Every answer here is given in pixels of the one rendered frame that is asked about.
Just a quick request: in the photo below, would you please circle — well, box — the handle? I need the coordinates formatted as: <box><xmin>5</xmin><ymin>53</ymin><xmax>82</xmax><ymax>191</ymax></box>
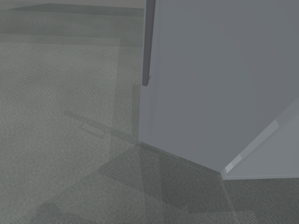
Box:
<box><xmin>142</xmin><ymin>0</ymin><xmax>156</xmax><ymax>86</ymax></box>

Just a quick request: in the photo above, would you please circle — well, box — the fridge door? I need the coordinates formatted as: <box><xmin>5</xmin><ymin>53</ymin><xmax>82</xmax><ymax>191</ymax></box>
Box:
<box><xmin>138</xmin><ymin>0</ymin><xmax>299</xmax><ymax>172</ymax></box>

